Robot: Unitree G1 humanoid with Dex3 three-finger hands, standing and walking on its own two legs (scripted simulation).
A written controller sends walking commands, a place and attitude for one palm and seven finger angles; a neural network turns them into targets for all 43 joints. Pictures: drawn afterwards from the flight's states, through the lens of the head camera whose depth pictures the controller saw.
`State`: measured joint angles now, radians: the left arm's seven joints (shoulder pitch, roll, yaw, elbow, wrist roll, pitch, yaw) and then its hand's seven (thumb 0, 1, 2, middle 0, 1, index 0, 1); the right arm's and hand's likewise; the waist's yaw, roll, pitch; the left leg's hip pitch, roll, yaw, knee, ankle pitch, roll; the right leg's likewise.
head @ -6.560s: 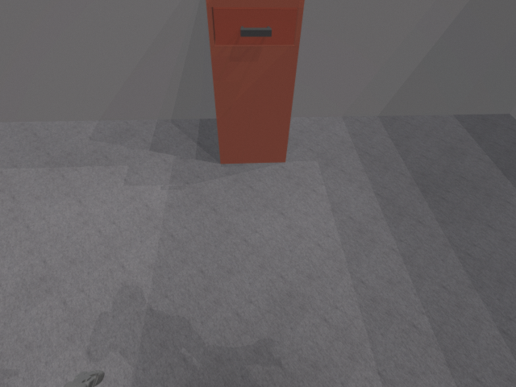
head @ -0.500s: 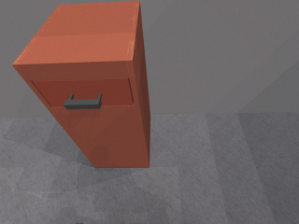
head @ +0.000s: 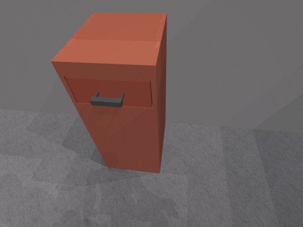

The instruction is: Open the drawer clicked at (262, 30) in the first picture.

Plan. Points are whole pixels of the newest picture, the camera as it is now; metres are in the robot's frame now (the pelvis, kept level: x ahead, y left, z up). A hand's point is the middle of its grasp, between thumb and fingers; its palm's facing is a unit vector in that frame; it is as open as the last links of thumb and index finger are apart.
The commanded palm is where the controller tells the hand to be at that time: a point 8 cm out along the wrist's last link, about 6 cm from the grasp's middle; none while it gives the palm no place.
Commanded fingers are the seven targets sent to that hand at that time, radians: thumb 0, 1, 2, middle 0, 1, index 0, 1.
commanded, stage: come to a stop and stand still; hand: left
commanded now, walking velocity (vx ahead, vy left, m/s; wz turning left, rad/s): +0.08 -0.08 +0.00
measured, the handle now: (108, 98) +0.56 +0.25 -0.03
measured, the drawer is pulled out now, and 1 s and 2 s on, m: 0.00 0.00 0.00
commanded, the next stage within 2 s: look again from close up in 0.76 s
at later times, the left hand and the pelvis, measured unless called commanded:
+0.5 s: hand out of the picture +0.05 +0.22 -0.18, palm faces +0.00 -0.98 -0.22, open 7.3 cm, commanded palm none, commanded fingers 0.00 0.90 0.90 -0.20 -0.30 -0.20 -0.30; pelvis +0.04 +0.04 -0.01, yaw -1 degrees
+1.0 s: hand out of the picture +0.02 +0.21 -0.19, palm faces +0.01 -0.98 -0.20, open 7.3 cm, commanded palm none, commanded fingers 0.00 0.90 0.90 -0.20 -0.30 -0.20 -0.30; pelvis +0.03 +0.04 -0.01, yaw +0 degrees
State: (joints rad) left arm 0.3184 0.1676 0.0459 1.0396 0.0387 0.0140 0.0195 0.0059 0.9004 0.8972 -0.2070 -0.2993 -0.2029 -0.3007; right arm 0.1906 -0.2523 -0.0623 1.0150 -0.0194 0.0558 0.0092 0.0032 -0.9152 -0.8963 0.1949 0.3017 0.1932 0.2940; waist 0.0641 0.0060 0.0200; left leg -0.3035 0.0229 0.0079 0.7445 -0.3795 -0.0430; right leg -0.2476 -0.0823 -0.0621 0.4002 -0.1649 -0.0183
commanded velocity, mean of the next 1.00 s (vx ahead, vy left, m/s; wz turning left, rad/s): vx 0.01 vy -0.02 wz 0.00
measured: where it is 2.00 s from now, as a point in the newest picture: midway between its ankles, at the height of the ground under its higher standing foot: outside the picture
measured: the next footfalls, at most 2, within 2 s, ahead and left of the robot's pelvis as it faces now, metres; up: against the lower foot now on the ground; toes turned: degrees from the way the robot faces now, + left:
left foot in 0.10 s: +0.01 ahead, +0.16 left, +0.00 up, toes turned +1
right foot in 0.38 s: +0.05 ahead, -0.08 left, +0.00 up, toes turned -3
